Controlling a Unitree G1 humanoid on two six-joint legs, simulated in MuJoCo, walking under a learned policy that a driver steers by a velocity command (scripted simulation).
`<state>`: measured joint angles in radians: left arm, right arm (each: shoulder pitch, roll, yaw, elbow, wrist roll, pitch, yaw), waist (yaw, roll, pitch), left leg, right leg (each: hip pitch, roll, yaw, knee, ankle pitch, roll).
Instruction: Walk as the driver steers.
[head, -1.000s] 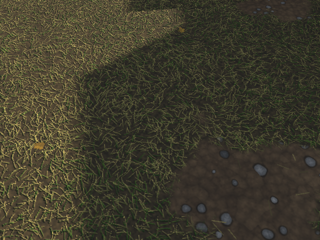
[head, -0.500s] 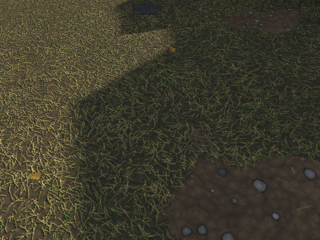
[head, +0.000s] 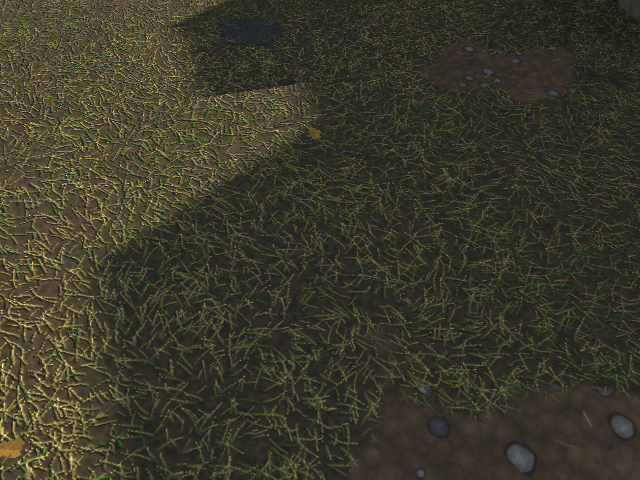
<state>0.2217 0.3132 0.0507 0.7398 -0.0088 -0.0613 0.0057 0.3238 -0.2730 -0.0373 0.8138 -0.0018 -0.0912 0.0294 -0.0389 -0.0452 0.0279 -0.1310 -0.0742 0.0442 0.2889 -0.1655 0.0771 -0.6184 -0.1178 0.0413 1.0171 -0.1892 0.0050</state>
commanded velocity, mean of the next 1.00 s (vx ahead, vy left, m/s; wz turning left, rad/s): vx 0.50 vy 0.00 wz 0.26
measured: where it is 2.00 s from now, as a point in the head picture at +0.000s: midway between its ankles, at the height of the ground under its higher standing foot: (217, 270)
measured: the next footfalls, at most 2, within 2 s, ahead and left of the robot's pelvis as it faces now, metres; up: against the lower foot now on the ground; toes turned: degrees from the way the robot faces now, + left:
right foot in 0.28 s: +0.35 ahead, -0.15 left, +0.00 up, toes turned -1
left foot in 0.84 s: +0.62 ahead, +0.11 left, +0.00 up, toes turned +15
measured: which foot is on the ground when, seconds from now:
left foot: down 0.00-0.28, up 0.30-0.82, down 0.84-1.00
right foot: up 0.00-0.26, down 0.28-0.86, up 0.88-1.00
